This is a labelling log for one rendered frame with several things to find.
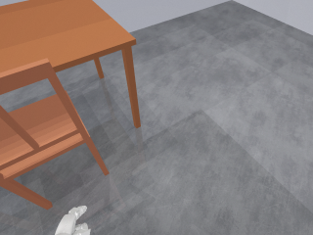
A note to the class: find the chair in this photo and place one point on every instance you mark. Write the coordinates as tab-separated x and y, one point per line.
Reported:
39	132

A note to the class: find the robot left hand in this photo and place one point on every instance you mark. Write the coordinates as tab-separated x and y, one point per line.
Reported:
67	224

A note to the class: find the table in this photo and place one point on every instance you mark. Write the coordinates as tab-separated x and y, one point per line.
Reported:
68	33

